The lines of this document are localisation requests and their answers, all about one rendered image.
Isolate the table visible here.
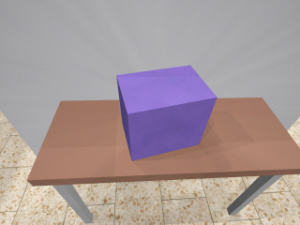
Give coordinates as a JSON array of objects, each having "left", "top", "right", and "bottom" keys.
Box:
[{"left": 27, "top": 97, "right": 300, "bottom": 224}]

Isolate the carton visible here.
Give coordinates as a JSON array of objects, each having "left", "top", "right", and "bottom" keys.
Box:
[{"left": 116, "top": 65, "right": 218, "bottom": 161}]

